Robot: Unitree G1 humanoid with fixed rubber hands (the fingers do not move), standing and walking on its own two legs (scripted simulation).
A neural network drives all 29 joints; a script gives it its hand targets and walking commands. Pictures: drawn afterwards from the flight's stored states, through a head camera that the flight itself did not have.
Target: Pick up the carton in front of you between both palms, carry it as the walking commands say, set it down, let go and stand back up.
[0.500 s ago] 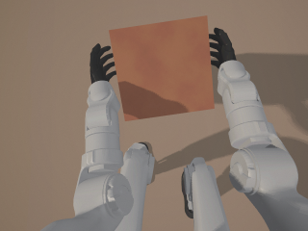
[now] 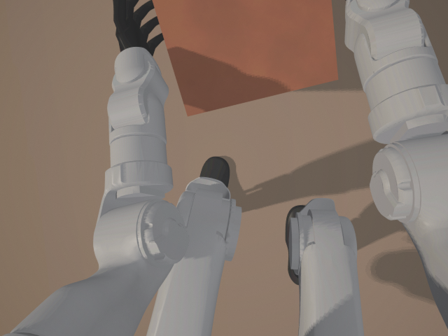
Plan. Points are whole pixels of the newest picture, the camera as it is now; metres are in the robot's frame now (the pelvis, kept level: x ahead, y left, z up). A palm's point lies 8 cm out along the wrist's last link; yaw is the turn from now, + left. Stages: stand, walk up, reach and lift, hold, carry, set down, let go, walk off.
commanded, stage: set down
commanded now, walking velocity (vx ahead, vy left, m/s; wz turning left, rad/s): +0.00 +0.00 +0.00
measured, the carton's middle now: (243, 27) +0.55 +0.10 -0.26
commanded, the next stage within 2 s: none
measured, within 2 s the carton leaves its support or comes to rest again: rests again in 0.96 s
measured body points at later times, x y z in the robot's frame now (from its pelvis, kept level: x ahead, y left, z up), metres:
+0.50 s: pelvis +0.00 -0.01 -0.03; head +0.38 -0.02 +0.21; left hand +0.50 +0.26 -0.19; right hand +0.60 -0.03 -0.21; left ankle +0.15 +0.14 -0.40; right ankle +0.07 -0.11 -0.40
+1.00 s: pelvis +0.01 +0.00 -0.04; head +0.40 -0.03 +0.19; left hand +0.51 +0.26 -0.21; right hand +0.60 -0.03 -0.23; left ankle +0.15 +0.14 -0.40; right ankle +0.07 -0.10 -0.40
